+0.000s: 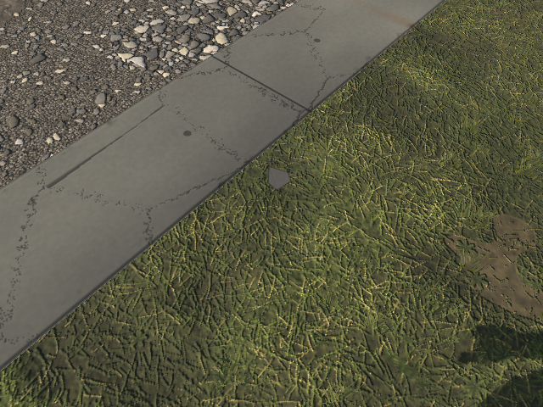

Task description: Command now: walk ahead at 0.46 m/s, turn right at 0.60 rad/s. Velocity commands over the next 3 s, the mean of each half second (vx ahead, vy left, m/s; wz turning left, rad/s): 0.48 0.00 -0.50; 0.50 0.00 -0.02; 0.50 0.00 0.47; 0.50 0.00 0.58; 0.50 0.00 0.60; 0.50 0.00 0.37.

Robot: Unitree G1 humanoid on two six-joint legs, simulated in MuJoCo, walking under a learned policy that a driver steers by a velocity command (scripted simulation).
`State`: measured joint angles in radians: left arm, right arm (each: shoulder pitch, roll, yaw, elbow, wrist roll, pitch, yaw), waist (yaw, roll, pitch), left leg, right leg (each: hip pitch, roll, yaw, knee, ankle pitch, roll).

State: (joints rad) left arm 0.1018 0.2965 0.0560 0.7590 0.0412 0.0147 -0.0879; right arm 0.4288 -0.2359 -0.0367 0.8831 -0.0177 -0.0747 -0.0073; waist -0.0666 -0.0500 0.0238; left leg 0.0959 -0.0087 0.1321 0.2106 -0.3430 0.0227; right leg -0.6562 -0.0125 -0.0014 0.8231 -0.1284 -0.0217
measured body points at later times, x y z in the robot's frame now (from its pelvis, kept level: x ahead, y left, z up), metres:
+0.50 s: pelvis +0.28 -0.05 +0.00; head +0.31 -0.06 +0.45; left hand +0.34 +0.22 -0.13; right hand +0.40 -0.33 -0.10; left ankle +0.49 +0.06 -0.69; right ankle +0.17 -0.08 -0.74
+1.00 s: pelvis +0.57 -0.09 +0.01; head +0.60 -0.09 +0.46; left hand +0.79 +0.10 -0.11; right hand +0.46 -0.32 -0.13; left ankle +0.53 +0.01 -0.74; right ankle +0.67 -0.27 -0.69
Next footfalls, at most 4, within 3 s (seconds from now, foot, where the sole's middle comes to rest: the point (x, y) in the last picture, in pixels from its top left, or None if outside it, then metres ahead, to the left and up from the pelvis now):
0.12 right None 0.21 -0.09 -0.77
0.64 left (253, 367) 0.57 0.00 -0.77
1.14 right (342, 291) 0.77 -0.26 -0.77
1.66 left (257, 217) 1.03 -0.04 -0.77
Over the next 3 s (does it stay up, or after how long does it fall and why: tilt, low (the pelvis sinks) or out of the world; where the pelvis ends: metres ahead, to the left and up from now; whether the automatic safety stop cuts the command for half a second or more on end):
stays up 1.46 0.21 0.01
